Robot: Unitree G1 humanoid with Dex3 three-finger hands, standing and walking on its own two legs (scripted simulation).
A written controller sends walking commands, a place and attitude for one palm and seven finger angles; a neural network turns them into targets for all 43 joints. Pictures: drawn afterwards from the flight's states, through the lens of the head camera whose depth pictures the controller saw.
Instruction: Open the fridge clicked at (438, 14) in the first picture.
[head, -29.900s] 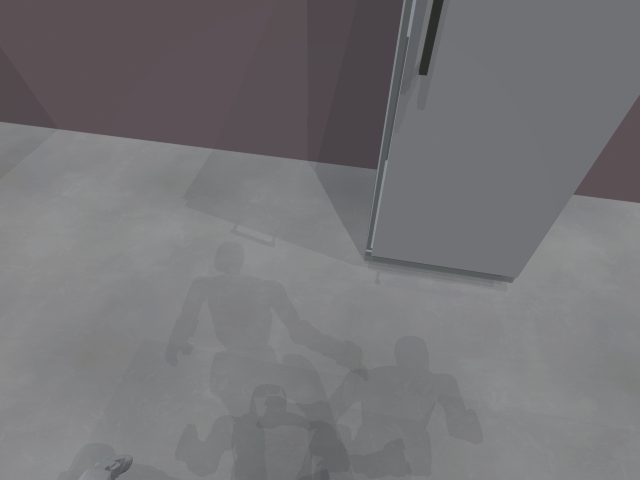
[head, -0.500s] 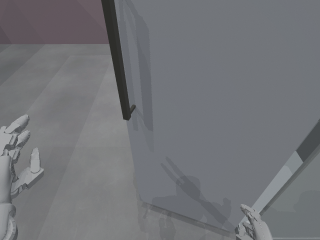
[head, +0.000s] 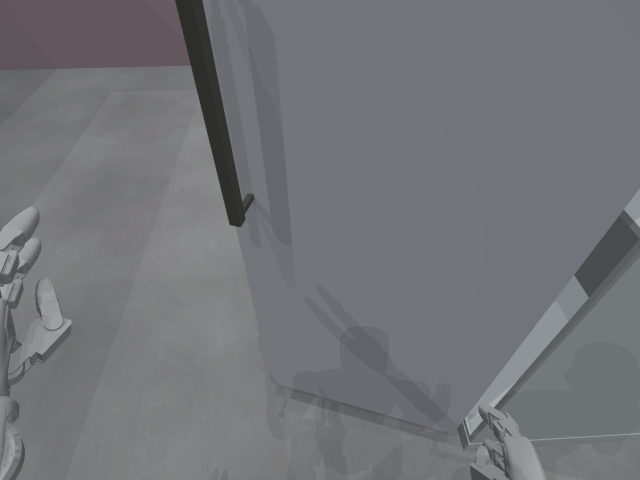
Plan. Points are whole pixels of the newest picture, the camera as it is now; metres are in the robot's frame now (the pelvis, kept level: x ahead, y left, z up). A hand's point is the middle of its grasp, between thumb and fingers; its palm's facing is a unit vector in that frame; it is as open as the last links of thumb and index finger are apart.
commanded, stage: step back with the hand held close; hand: left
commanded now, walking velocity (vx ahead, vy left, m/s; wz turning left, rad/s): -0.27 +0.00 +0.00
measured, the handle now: (222, 108) +0.48 +0.18 +0.24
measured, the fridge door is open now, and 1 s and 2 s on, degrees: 71 71 71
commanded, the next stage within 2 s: stop stepping back and stand still in 1.00 s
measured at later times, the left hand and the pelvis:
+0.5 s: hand out of the picture +0.11 +0.31 +0.15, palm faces +0.50 -0.75 -0.42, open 7.4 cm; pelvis -0.08 +0.03 -0.02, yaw +2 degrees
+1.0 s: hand out of the picture -0.01 +0.31 +0.16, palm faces +0.54 -0.74 -0.40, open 7.4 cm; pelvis -0.18 +0.02 -0.01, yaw +3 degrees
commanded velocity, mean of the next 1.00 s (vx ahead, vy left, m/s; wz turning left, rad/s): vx -0.32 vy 0.00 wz -0.05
